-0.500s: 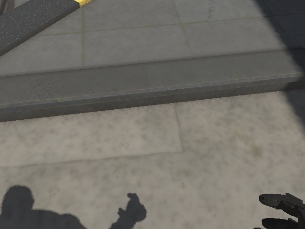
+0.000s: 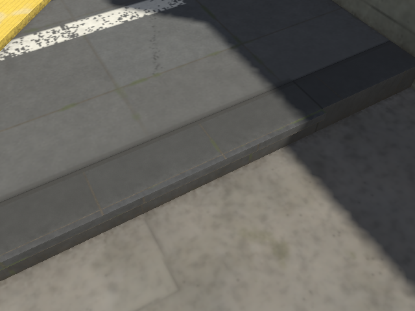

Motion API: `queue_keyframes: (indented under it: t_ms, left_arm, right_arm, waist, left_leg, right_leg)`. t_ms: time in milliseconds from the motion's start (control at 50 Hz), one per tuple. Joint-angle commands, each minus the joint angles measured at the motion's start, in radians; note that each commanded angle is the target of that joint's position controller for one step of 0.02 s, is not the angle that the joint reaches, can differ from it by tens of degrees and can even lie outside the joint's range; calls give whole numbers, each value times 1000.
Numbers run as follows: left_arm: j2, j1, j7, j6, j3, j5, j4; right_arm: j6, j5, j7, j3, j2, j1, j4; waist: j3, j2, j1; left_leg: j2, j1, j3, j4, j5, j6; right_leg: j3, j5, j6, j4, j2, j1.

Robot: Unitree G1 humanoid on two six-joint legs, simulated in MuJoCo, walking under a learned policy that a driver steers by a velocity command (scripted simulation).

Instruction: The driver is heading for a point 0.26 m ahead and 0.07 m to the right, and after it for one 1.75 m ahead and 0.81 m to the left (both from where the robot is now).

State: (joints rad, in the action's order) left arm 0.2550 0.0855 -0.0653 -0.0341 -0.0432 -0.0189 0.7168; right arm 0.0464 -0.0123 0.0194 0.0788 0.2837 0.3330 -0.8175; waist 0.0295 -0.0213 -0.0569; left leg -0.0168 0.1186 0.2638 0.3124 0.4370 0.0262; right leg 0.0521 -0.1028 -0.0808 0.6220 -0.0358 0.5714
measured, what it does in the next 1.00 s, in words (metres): walks ahead, turning left: right foot, then left foot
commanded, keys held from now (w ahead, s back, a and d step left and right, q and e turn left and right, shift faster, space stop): w+e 0.04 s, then q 0.96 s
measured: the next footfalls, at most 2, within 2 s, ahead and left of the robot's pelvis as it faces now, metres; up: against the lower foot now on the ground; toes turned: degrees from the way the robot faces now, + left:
right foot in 0.02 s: +0.18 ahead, -0.10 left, +0.00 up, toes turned -4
left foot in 0.50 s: +0.34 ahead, +0.08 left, +0.00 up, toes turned +6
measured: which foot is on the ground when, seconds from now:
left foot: down 0.00-0.04, up 0.06-0.48, down 0.50-0.98, up 1.00-1.00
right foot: up 0.00-0.00, down 0.02-0.50, up 0.52-0.96, down 0.98-1.00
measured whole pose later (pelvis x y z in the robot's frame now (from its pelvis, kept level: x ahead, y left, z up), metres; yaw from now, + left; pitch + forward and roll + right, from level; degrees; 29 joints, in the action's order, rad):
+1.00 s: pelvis +0.27 -0.03 +0.01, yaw +21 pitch +2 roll -1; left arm 0.29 0.12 0.03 -0.03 -0.07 0.00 0.80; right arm -0.04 -0.02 0.04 0.08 0.32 0.13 -0.69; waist 0.03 0.03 -0.01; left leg 0.15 -0.38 -0.22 0.54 0.19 -0.04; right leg -0.09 -0.22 0.03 0.48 0.04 0.28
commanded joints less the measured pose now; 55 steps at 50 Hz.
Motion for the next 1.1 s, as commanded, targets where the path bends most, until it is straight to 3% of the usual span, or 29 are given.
queue_keyframes:
  t_ms: [20,40,60,80,100,120,140,260,280,300,340,460,480,500,520,540,580,600,620,640,740,900,960,980,1000,1020,1040,1060,1100]
  left_arm:
    - [212,274,14,-4,-93,-6,-12]
    - [327,363,36,4,-124,-9,3]
    - [326,314,35,-12,-107,0,-36]
    - [231,298,34,-20,-78,16,-37]
    - [194,245,34,-27,-66,21,-37]
    - [151,177,34,-30,-52,15,-38]
    - [116,135,37,-33,-40,18,-40]
    - [130,50,60,-53,-35,45,3]
    - [98,131,57,-42,-17,52,45]
    - [104,140,57,-37,-18,49,54]
    - [112,137,63,-28,-20,46,60]
    - [151,132,91,14,-43,36,83]
    - [153,135,94,19,-45,36,85]
    - [145,156,95,18,-43,42,58]
    - [63,208,86,35,-25,31,28]
    - [67,214,87,50,-16,52,54]
    - [91,114,85,53,-22,43,49]
    - [107,91,86,54,-26,51,44]
    - [148,18,102,51,-51,7,16]
    - [146,26,114,52,-51,3,18]
    - [99,40,133,44,-47,15,30]
    - [127,24,107,8,-51,7,25]
    - [141,101,88,-8,-58,4,49]
    - [184,127,89,-8,-70,14,56]
    - [261,99,97,2,-82,36,42]
    - [266,70,94,5,-82,75,28]
    - [207,10,100,1,-66,68,-3]
    - [166,-29,105,2,-56,51,-14]
    - [148,-29,113,7,-46,24,-16]
  right_arm:
    - [-8,-9,18,42,196,-51,67]
    - [9,26,12,10,98,19,107]
    - [47,21,-3,-20,45,41,122]
    - [70,-24,-19,3,136,-55,118]
    - [76,-40,-20,0,134,-89,127]
    - [71,-20,-11,1,129,-94,108]
    - [57,-5,-7,9,136,-88,96]
    - [-6,1,3,-5,67,-32,58]
    - [-25,62,-22,-28,18,7,33]
    - [-32,57,-35,-29,10,-18,39]
    - [-36,40,-49,-25,33,-72,54]
    - [-28,54,-52,-6,77,-49,72]
    - [-17,57,-48,0,88,19,57]
    - [-5,61,-37,24,182,92,53]
    - [-13,36,-32,53,284,94,54]
    - [-24,-5,-32,49,240,111,47]
    - [-48,10,-22,24,135,-13,66]
    - [-56,8,-18,16,103,-59,76]
    - [-41,-5,-7,19,112,-153,139]
    - [-34,-4,1,21,124,-167,145]
    - [-44,4,26,36,162,-123,142]
    - [-71,5,20,43,184,-186,174]
    - [-82,-11,21,40,180,-225,190]
    - [-85,-13,23,32,152,-205,194]
    - [-83,-10,19,19,100,-170,202]
    - [-70,-7,14,39,162,-193,226]
    - [-66,5,10,59,228,-161,203]
    - [-72,0,8,67,231,-135,175]
    - [-91,2,11,54,172,-116,156]
  waist:
    - [-160,79,208]
    - [-257,-145,177]
    - [-404,-198,127]
    - [-354,-68,180]
    - [-237,-42,152]
    - [-156,28,109]
    - [-124,4,79]
    - [-89,-51,18]
    - [-77,-22,20]
    - [-65,-59,37]
    - [-64,-77,61]
    - [-38,-76,46]
    - [-68,-21,8]
    - [-129,139,-8]
    - [-190,312,43]
    - [-272,197,26]
    - [-89,83,40]
    - [-57,90,52]
    - [-103,96,49]
    - [-120,107,57]
    - [-118,133,38]
    - [-112,177,30]
    - [-120,171,84]
    - [-134,118,81]
    - [-127,-122,33]
    - [-83,-277,36]
    - [-81,-178,19]
    - [-74,-118,7]
    - [-58,-94,22]
  left_leg:
    - [-204,-153,-26,484,-1094,-80]
    - [-92,-549,-35,858,-453,-15]
    - [82,-794,-255,1101,172,12]
    - [11,-862,-359,1126,114,-7]
    - [-36,-854,-339,1070,51,-23]
    - [-85,-814,-324,986,6,-21]
    - [-110,-748,-322,926,-18,-19]
    - [-87,-620,-312,647,-266,26]
    - [-45,-559,-251,576,-290,10]
    - [-41,-556,-234,521,-342,1]
    - [-36,-560,-222,447,-396,-12]
    - [3,-519,-212,259,-214,-87]
    - [10,-421,-236,155,-361,-113]
    - [-146,-280,-472,115,-808,-172]
    - [-365,-119,-808,101,-1222,-376]
    - [-355,-98,-801,78,-1063,-406]
    - [-242,-244,-651,22,-716,-340]
    - [-194,-278,-613,-1,-636,-301]
    - [-191,-298,-644,-23,-491,-283]
    - [-177,-290,-639,-30,-433,-268]
    - [-130,-305,-645,-39,-242,-246]
    - [-107,-340,-755,0,-238,-230]
    - [-63,-368,-756,69,-312,-186]
    - [-14,-447,-712,144,-215,-139]
    - [112,-605,-534,362,20,-80]
    - [164,-719,-428,584,185,-32]
    - [102,-714,-450,741,128,-5]
    - [95,-712,-434,801,64,11]
    - [83,-763,-411,897,-12,48]
  right_leg:
    - [36,-27,-94,-74,109,-433]
    - [-372,-41,-222,-80,-127,-802]
    - [-880,-68,-375,-267,-324,-964]
    - [-741,80,-310,-300,-318,-915]
    - [-553,291,-268,-270,-294,-772]
    - [-406,435,-220,-256,-245,-626]
    - [-321,497,-195,-275,-215,-519]
    - [-39,655,-145,-374,-137,-351]
    - [22,687,-106,-363,-115,-355]
    - [49,678,-91,-359,-104,-369]
    - [64,622,-81,-342,-123,-425]
    - [22,564,-60,-120,-207,-547]
    - [49,512,-21,18,-170,-524]
    - [101,225,36,276,-68,-401]
    - [67,-555,77,529,152,-125]
    - [-91,-585,74,609,94,-116]
    - [-104,-430,79,578,39,-42]
    - [-103,-374,87,519,21,-43]
    - [-142,-373,107,512,33,-43]
    - [-151,-340,121,478,33,-51]
    - [-154,-261,176,256,57,-60]
    - [-166,-245,164,28,78,-178]
    - [-134,-103,121,-229,78,-336]
    - [-193,-50,85,-291,-18,-445]
    - [-411,17,-18,-338,-234,-516]
    - [-581,148,-164,-367,-356,-426]
    - [-516,175,-175,-346,-354,-412]
    - [-405,172,-126,-321,-283,-412]
    - [-296,189,-90,-296,-223,-453]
